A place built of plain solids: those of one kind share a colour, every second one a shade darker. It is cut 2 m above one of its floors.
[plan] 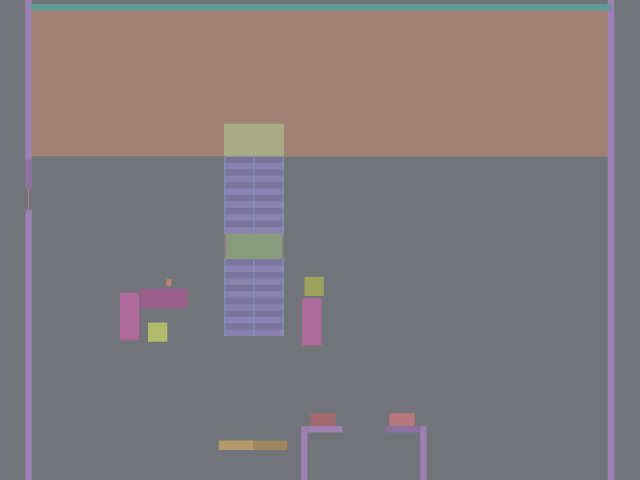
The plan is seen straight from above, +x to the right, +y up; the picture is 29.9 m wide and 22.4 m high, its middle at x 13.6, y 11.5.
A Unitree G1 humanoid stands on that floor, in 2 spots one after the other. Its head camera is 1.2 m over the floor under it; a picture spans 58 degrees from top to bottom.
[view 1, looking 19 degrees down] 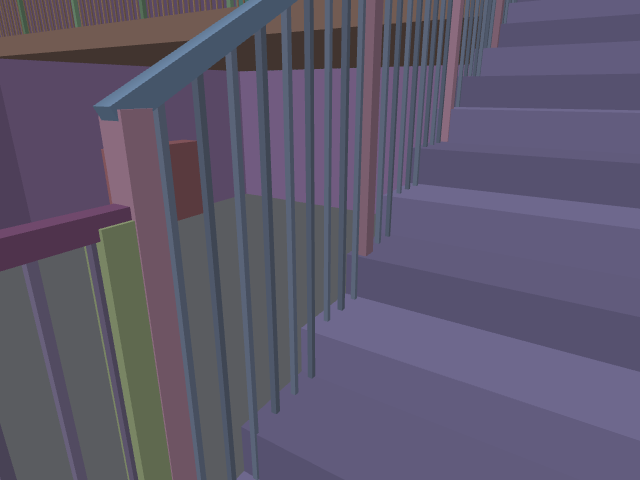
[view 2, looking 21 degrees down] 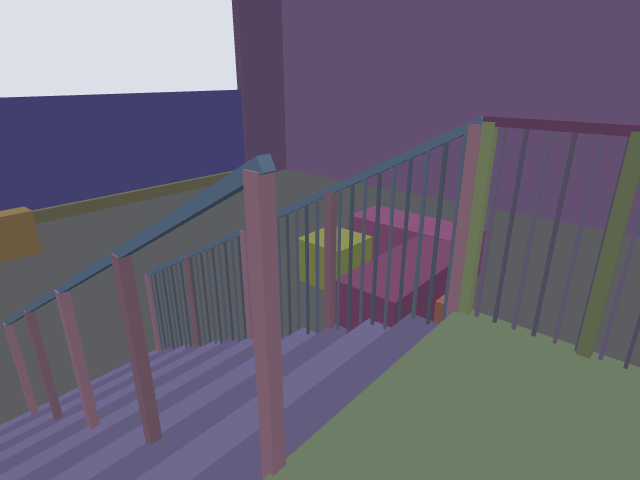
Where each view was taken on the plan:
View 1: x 9.82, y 11.41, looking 122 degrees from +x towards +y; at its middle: ground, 10.05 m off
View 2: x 11.22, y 11.41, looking -139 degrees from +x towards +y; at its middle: set_table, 7.04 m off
